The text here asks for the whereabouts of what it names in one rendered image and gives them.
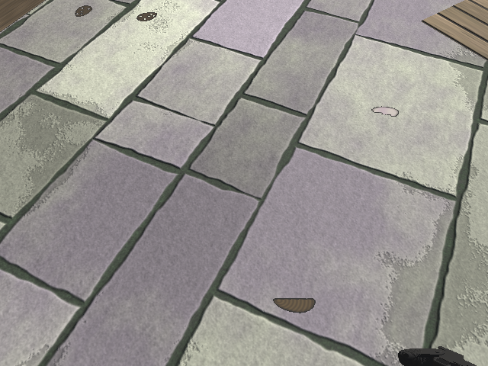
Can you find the right robot hand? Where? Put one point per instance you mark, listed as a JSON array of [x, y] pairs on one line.
[[431, 357]]

